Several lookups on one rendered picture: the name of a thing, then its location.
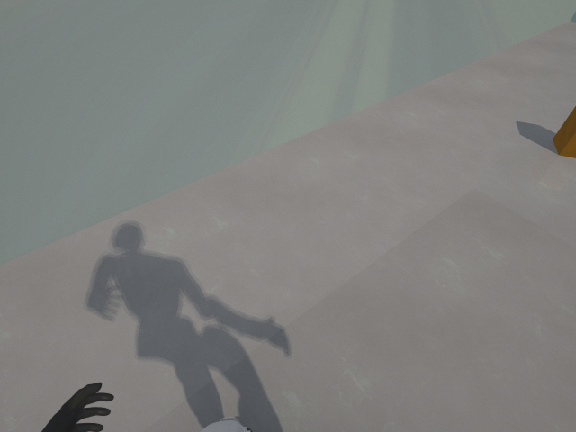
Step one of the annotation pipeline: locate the robot left hand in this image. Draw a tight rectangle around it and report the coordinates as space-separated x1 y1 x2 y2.
41 382 114 432

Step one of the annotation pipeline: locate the carton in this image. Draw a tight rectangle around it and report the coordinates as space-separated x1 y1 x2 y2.
553 106 576 158

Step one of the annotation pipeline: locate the robot left shin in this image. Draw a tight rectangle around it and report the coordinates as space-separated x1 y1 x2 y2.
220 417 242 426

